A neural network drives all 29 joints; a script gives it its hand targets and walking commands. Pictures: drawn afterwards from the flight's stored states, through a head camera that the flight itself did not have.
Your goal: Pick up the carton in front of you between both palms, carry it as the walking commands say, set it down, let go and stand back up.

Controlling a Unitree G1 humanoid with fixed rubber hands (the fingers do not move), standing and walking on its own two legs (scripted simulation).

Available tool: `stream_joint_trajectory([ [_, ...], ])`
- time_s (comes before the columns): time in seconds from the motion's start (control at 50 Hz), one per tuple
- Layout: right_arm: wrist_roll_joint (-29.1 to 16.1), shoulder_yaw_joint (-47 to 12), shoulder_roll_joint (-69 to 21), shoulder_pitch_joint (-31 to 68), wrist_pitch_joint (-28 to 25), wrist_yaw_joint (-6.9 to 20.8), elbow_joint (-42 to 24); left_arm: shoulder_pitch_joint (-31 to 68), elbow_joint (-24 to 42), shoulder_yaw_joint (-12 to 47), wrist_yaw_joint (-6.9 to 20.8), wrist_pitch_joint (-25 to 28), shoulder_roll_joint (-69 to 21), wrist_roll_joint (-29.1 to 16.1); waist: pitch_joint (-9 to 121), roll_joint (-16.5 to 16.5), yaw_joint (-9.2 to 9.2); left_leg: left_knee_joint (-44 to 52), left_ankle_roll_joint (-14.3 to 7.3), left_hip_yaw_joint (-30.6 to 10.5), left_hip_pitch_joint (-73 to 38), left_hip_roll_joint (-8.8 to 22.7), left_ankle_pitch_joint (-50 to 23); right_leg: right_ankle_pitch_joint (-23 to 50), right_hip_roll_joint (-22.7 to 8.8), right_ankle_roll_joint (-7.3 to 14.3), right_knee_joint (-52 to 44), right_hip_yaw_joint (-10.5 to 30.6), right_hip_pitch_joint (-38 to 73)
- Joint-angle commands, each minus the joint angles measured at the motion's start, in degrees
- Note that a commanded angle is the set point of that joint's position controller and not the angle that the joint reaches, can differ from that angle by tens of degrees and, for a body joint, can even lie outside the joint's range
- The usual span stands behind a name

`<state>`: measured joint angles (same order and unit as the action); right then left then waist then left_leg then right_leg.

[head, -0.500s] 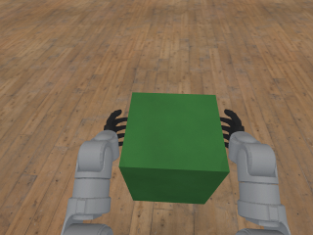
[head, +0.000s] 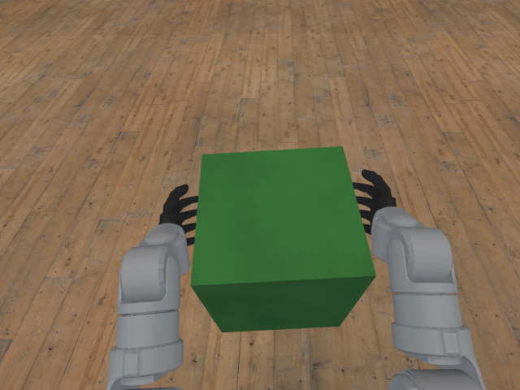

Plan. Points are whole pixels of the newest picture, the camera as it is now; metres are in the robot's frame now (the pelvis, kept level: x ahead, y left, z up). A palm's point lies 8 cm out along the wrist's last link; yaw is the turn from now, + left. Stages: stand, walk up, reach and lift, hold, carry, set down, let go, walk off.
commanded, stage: carry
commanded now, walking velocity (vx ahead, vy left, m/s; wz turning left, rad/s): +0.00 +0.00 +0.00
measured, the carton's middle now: (276, 247) +0.35 +0.00 +0.02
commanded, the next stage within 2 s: none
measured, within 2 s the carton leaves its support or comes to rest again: neither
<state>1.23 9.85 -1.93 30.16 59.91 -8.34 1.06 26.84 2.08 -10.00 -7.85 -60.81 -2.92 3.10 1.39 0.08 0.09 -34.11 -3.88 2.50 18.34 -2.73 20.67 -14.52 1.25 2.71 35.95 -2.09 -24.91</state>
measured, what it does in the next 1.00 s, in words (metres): stands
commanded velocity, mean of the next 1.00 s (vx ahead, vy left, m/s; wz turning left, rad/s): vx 0.00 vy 0.00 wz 0.00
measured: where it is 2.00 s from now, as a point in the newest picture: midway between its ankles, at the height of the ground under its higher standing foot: outside the picture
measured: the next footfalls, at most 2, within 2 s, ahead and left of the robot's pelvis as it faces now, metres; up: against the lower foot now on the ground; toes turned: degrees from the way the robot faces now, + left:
none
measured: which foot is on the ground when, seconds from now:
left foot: down 0.00-1.00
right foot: down 0.00-1.00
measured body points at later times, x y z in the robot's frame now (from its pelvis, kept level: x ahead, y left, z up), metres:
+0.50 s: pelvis -0.01 -0.01 +0.00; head -0.03 -0.01 +0.45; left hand +0.34 +0.15 +0.11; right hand +0.35 -0.16 +0.11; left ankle -0.04 +0.07 -0.73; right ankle +0.02 -0.10 -0.73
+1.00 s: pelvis -0.04 -0.01 +0.00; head -0.06 -0.01 +0.45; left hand +0.31 +0.15 +0.12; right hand +0.32 -0.15 +0.13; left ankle -0.04 +0.07 -0.73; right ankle +0.02 -0.10 -0.73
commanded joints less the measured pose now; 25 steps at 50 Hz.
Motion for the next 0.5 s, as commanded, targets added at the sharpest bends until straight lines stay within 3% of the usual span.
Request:
stream_joint_trajectory([
  [0.0, -19.12, -38.1, -53.95, 28.69, 2.41, 14.16, -1.49, 38.85, 4.78, 41.98, 13.61, -0.9, -52.54, -23.52, 31.41, 4.38, 0.62, -2.79, -1.03, -6.51, -19.62, 9.88, -53.77, 29.69, -6.06, 2.8, 2.25, 4.95, 8.24],
  [0.02, -18.67, -37.35, -53.76, 29.0, 3.02, 14.21, -0.51, 39.7, 3.71, 41.37, 13.69, -1.52, -52.63, -23.52, 30.39, 4.8, 0.78, -2.65, -1.44, -6.72, -20.47, 10.64, -57.28, 25.87, -5.16, 2.16, 1.61, 4.47, 6.26],
  [0.06, -18.12, -36.16, -54.08, 31.18, 3.98, 14.4, 1.13, 41.45, 1.19, 40.04, 14.03, -2.61, -53.4, -23.63, 28.31, 4.05, 0.53, -1.93, -1.07, -5.83, -18.68, 10.36, -55.12, 25.69, -4.95, 1.68, -0.14, 4.46, 6.73],
  [0.14, -18.1, -34.27, -56.47, 35.49, 4.95, 14.83, 4.76, 43.21, -5.51, 36.73, 14.91, -3.79, -56.1, -23.47, 26.22, 0.53, -0.23, -0.05, 0.96, -3.84, -11.87, 8.22, -38.03, 38.42, -7.83, 3.06, -1.09, 6.58, 13.19],
  [0.18, -17.78, -33.69, -57.64, 36.56, 5.15, 14.84, 6.02, 43.56, -7.95, 35.16, 15.21, -3.89, -57.53, -23.14, 25.66, -0.94, -0.38, 1.27, 1.46, -3.62, -11.08, 7.98, -33.63, 39.97, -8.57, 3.16, -1.5, 6.85, 14.41],
  [0.28, -19.82, -33.02, -60.1, 41.25, 5.63, 14.54, 6.25, 46.59, -8.65, 32.58, 14.61, -4.32, -58.84, -23.12, 26.04, 0.16, -0.3, 1.66, 0.53, -4.83, -12.17, 10.13, -37.26, 27.03, -7.77, 2.3, -1.15, 6.16, 13.49],
  [0.38, -22.04, -34.07, -62.04, 46.61, 5.98, 14.18, 1.94, 51.66, -3.89, 32.98, 13.94, -4.78, -59.73, -24.28, 24.0, -0.81, -0.26, 5.01, -0.02, -5.36, -7.65, 9.13, -17.05, 16.63, -8.45, 2.48, -4.58, 7.86, 13.47],
  [0.48, -22.52, -33.95, -61.62, 45.21, 6.8, 14.09, 2.65, 50.1, -3.52, 32.67, 13.48, -5.76, -58.69, -23.81, 24.85, -1.05, -0.07, 5.32, 0.02, -5.09, -7.58, 9.08, -15.17, 18.12, -8.72, 2.49, -5.58, 7.71, 14.93],
])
